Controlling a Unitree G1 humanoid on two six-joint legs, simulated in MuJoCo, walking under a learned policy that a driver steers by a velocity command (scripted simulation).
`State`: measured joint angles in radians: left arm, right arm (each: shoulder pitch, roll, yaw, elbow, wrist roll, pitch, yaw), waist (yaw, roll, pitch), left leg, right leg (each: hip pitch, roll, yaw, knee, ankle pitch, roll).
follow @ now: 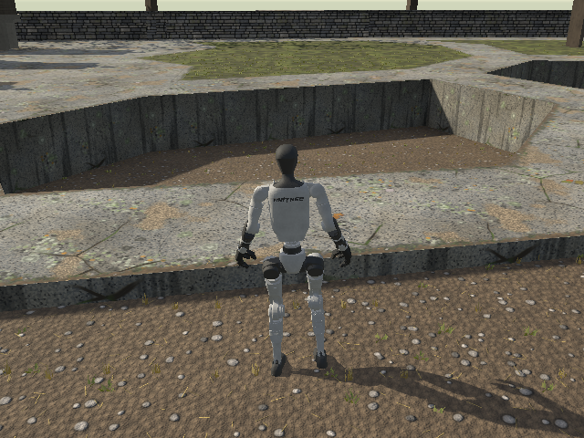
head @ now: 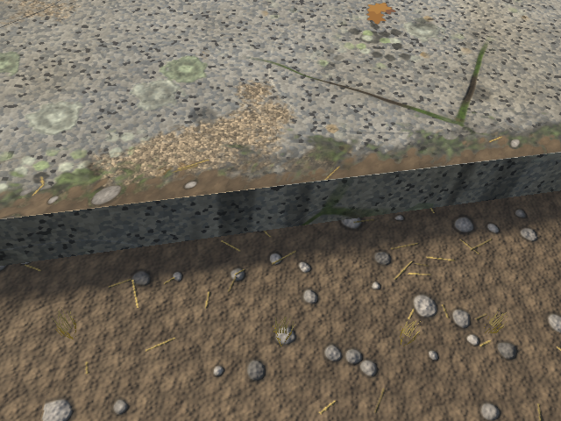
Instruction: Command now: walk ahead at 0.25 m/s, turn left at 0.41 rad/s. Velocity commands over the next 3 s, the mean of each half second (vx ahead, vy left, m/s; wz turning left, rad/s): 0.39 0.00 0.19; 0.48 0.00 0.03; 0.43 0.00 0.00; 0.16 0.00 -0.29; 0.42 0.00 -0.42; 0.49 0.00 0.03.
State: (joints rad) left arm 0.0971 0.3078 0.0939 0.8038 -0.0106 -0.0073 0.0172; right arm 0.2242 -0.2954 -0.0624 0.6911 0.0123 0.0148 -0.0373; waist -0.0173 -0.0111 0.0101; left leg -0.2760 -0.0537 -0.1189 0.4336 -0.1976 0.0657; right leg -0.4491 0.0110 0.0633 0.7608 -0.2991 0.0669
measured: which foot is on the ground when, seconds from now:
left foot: down 0.00-0.14, up 0.16-0.56, down 0.58-1.00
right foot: up 0.00-0.12, down 0.14-0.60, up 0.62-1.00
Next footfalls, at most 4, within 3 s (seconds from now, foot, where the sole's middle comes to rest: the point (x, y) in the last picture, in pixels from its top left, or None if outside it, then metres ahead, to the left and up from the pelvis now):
0.14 right None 0.08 -0.15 -0.78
0.58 left None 0.38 0.14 -0.78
1.10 right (299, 332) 0.70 -0.07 -0.78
1.54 left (217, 282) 0.85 0.15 -0.78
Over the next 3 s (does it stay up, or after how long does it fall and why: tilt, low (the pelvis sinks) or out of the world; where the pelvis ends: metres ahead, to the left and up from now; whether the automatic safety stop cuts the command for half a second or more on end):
stays up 1.29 -0.21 0.17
